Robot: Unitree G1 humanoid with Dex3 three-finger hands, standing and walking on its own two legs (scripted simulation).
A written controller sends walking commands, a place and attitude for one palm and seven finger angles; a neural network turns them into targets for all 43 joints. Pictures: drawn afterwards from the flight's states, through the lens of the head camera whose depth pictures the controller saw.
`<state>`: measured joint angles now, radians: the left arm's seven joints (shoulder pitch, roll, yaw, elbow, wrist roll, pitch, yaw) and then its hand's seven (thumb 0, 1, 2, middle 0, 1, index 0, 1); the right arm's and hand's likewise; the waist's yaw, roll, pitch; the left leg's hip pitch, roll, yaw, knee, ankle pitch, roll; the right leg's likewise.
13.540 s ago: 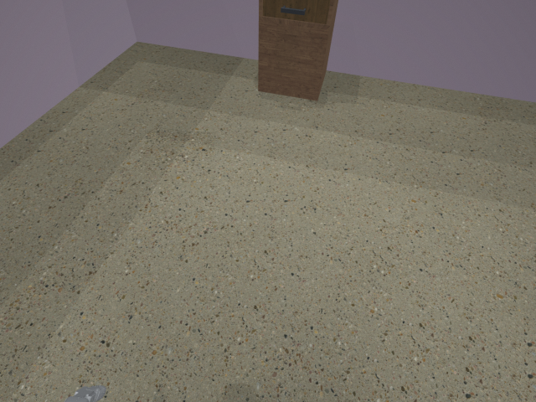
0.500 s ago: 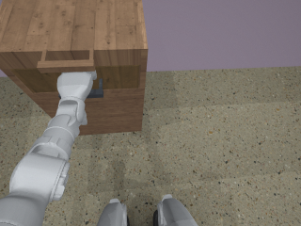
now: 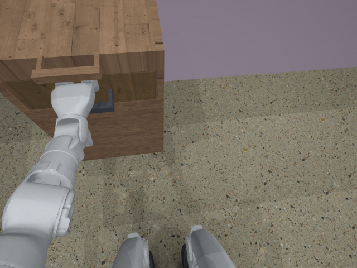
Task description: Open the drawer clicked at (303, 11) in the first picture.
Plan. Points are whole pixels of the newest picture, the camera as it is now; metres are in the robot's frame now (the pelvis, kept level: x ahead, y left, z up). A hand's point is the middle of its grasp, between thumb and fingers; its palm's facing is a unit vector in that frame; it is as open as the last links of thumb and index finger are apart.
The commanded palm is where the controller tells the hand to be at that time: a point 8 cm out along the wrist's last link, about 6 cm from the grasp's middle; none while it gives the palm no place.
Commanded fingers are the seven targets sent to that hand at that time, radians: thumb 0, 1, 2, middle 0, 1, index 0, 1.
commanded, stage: lower the fingers behind the handle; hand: left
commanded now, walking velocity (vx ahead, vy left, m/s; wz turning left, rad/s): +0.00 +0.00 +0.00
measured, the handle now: (88, 101) +0.57 +0.20 -0.10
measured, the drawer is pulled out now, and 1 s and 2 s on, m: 0.00 0.00 0.00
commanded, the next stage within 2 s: close the thumb around the handle in 1.70 s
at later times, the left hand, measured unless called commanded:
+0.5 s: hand (83, 116) +0.50 +0.19 -0.07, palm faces -0.03 -0.03 -1.00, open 13.9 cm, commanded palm +0.49 +0.18 -0.01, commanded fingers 0.00 -0.50 0.30 -0.30 -1.20 -0.30 -1.20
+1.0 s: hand (86, 121) +0.50 +0.20 -0.09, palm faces -0.03 -0.02 -1.00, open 13.9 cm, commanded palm +0.48 +0.18 -0.05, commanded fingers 0.00 -0.50 0.30 -0.30 -1.20 -0.30 -1.20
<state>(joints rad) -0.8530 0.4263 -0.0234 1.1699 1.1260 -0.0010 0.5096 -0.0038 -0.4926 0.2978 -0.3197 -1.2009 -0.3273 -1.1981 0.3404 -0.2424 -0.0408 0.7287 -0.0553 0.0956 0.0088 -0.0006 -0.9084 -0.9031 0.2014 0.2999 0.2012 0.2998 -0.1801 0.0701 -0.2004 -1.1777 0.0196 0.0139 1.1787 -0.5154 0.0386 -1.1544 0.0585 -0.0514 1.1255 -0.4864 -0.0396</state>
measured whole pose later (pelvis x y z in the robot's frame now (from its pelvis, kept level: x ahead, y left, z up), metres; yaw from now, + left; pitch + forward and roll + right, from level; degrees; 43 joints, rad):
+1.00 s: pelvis -0.02 +0.00 -0.04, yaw -1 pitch +34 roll -4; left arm -0.90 0.46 -0.02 1.17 1.15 -0.01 0.54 0.00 -0.49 0.30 -0.30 -1.20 -0.32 -1.20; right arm 0.29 -0.24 -0.04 0.72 -0.07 0.07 0.03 0.00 -0.91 -0.90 0.20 0.30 0.20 0.30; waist -0.18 0.07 -0.21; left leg -1.40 0.02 0.00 1.38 -0.57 0.04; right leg -1.37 0.06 -0.07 1.32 -0.54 -0.04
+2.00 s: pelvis -0.02 +0.00 -0.06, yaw -1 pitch +35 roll -4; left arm -0.89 0.48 0.00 1.12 1.14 -0.01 0.52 0.00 -0.32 0.37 -0.30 -1.19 -0.33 -1.21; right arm 0.28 -0.24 -0.04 0.73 -0.07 0.05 0.03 0.00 -0.91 -0.90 0.20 0.30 0.20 0.30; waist -0.17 0.07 -0.21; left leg -1.48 0.03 0.00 1.46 -0.60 0.03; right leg -1.45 0.06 -0.08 1.40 -0.56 -0.05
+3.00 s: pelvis -0.01 +0.00 -0.05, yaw -1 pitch +34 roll -3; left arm -0.76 0.42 0.00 1.04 1.13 -0.01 0.56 0.00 0.73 0.78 -0.30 -1.32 -0.34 -1.28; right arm 0.27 -0.23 -0.04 0.72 -0.06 0.07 0.03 0.00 -0.91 -0.90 0.20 0.30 0.20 0.30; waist -0.14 0.07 -0.21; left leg -1.41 0.03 0.02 1.41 -0.60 0.04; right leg -1.39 0.07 -0.05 1.36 -0.56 -0.04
